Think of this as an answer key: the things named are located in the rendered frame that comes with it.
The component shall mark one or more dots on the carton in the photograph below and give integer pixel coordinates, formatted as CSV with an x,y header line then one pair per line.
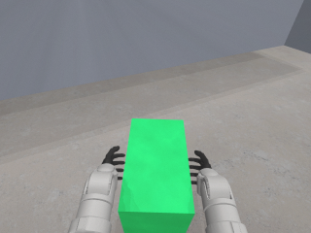
x,y
156,193

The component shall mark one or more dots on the robot left forearm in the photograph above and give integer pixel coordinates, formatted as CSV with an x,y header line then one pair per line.
x,y
97,201

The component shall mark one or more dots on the robot right hand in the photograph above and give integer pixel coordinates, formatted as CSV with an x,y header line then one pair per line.
x,y
203,161

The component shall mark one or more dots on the robot left hand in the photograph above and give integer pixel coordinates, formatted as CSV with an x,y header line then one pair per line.
x,y
112,155

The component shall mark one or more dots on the robot right forearm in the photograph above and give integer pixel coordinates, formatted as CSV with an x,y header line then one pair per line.
x,y
218,203

